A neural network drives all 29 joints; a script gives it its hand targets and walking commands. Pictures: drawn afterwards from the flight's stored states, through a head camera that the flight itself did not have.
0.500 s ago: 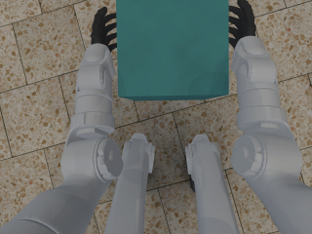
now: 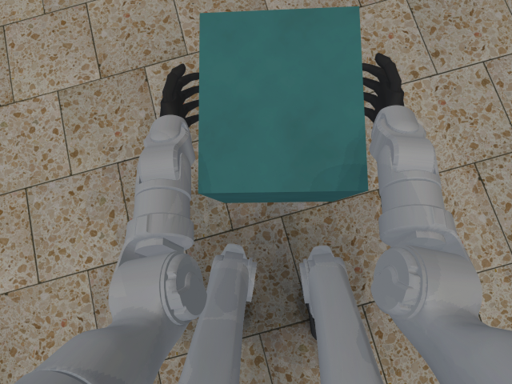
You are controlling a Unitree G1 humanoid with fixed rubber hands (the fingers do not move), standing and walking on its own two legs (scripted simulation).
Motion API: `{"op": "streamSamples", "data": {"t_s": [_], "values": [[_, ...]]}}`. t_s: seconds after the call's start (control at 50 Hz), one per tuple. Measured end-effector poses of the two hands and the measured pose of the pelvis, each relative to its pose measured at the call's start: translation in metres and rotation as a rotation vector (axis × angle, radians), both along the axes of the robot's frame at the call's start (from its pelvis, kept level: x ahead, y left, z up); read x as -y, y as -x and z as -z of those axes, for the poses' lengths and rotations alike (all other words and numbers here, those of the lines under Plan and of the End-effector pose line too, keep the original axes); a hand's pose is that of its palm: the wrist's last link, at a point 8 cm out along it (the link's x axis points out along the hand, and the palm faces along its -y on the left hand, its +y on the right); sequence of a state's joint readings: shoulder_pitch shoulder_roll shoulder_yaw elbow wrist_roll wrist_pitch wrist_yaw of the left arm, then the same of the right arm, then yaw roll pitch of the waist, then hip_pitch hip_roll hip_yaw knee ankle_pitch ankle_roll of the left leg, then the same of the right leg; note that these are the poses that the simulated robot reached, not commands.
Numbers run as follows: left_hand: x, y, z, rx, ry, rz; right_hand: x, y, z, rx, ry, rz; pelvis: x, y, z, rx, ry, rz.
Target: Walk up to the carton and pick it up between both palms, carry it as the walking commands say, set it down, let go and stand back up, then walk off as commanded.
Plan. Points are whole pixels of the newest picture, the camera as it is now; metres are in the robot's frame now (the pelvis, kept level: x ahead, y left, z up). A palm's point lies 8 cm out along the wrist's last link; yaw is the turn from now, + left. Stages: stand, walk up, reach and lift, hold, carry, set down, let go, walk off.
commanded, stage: reach and lift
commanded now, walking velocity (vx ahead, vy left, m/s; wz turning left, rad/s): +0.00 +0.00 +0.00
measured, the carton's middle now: (278, 124) +0.50 +0.00 -0.13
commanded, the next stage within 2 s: none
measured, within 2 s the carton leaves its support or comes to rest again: neither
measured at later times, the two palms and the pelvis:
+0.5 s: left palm (157, 111) +0.46 +0.16 +0.02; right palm (411, 101) +0.47 -0.15 +0.02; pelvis +0.02 +0.00 +0.07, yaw +0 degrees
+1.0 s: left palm (131, 105) +0.43 +0.16 +0.09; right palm (446, 91) +0.44 -0.15 +0.09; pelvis +0.05 +0.00 +0.13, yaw +0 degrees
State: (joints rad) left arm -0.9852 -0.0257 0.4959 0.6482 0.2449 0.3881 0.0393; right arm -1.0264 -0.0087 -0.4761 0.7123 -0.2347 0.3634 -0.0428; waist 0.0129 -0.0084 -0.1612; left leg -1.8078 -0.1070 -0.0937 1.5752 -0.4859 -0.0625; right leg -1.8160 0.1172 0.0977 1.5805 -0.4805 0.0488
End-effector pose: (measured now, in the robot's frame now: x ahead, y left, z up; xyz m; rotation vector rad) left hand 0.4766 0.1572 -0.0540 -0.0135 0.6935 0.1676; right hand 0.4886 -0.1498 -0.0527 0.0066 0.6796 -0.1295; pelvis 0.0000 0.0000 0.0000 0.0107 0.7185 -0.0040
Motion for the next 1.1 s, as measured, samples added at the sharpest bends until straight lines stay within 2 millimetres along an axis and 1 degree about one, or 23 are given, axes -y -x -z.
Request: {"op": "streamSamples", "data": {"t_s": [0.64, 1.1], "values": [[0.001, 0.025, -0.093, 0.004, 0.01, -0.007, 0.001, 0.027, -0.094, 0.002, -0.007, 0.014, -0.001, -0.028, -0.084, 0.114, 0.005, -0.007], [0.001, 0.049, -0.157, -0.002, 0.011, -0.016, 0.001, 0.05, -0.157, -0.004, -0.003, 0.01, 0.0, -0.051, -0.147, 0.226, 0.007, -0.011]]}}
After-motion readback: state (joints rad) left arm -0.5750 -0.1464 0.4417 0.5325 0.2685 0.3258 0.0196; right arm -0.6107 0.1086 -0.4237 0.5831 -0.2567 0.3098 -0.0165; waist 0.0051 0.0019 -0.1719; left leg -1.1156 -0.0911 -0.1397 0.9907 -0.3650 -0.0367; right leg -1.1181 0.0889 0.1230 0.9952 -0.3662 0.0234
